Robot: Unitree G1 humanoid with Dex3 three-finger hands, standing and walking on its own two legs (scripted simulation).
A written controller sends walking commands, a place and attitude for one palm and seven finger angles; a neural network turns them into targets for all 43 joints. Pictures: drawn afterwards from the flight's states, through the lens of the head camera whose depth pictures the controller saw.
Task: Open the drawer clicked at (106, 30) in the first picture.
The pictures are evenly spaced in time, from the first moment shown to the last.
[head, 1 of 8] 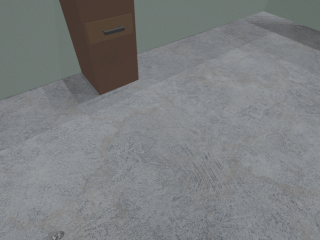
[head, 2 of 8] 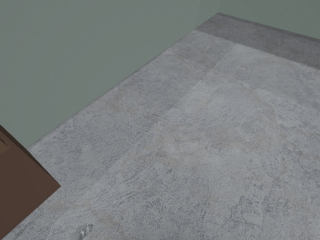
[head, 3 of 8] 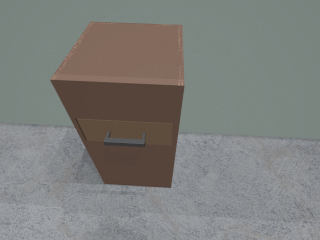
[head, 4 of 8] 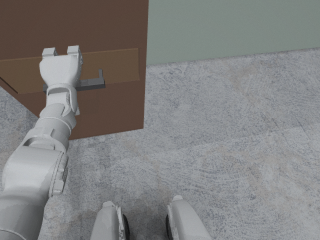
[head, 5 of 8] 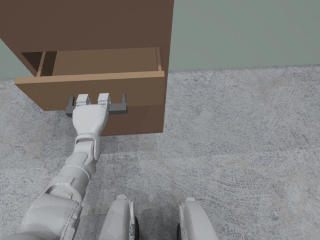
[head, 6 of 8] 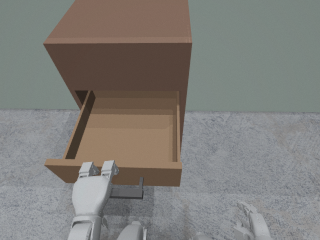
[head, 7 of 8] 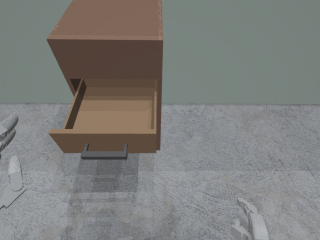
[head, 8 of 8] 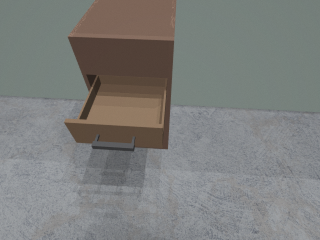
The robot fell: no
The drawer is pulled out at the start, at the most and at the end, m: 0.00 0.30 0.30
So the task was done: yes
